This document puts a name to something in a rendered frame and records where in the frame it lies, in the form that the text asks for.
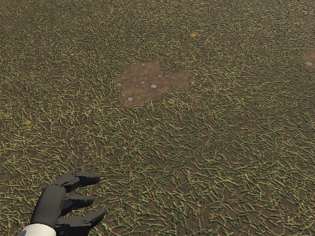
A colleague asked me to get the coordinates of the left robot forearm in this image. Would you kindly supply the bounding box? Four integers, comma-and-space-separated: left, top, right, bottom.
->
19, 223, 56, 236

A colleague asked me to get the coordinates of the robot left hand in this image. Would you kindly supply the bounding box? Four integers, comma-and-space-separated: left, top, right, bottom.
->
29, 169, 106, 236

